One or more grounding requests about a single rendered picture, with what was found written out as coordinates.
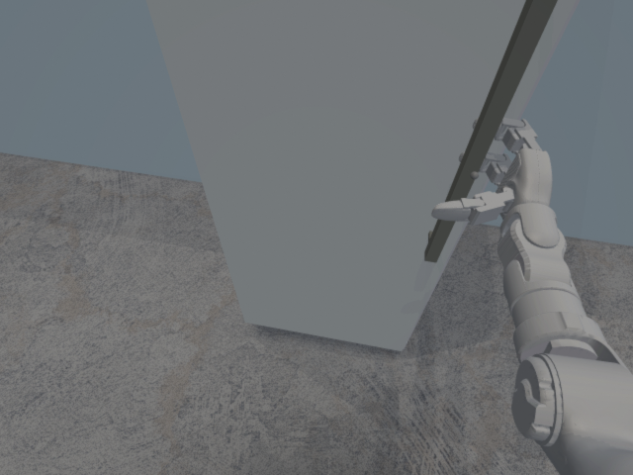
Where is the robot right hand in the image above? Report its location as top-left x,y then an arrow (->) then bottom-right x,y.
431,118 -> 552,226

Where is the right robot forearm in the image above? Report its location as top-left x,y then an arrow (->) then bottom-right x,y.
497,203 -> 633,376

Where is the right robot upper arm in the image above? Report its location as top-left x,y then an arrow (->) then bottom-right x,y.
511,353 -> 633,475

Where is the fridge door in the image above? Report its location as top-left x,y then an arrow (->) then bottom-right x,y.
146,0 -> 576,351

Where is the handle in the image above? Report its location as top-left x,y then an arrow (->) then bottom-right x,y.
424,0 -> 558,262

